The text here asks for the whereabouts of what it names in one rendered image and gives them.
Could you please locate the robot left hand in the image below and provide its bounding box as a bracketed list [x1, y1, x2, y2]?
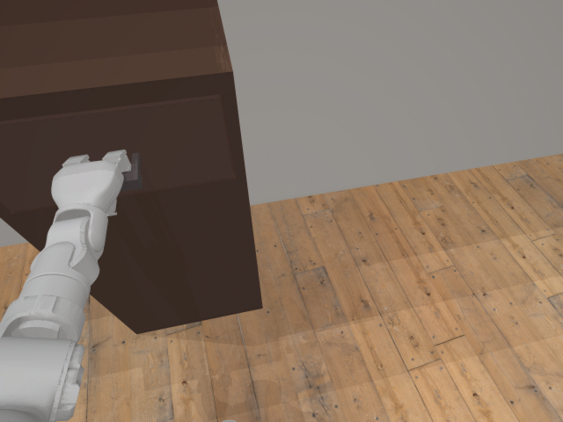
[51, 149, 131, 216]

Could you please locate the robot left forearm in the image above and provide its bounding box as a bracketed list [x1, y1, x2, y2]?
[0, 203, 108, 343]

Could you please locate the cabinet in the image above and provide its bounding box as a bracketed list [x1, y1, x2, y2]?
[0, 0, 263, 334]

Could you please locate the robot left upper arm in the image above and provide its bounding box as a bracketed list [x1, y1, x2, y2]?
[0, 336, 84, 422]

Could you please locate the handle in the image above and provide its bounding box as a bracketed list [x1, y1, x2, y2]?
[120, 153, 143, 192]

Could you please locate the drawer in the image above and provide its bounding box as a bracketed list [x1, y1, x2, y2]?
[0, 94, 233, 212]

